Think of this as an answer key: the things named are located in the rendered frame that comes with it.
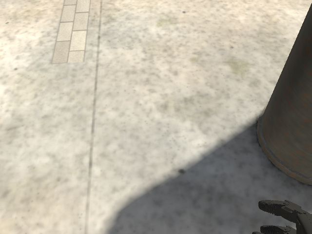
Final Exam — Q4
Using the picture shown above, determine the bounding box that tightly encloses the robot right hand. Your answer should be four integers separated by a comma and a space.
252, 200, 312, 234

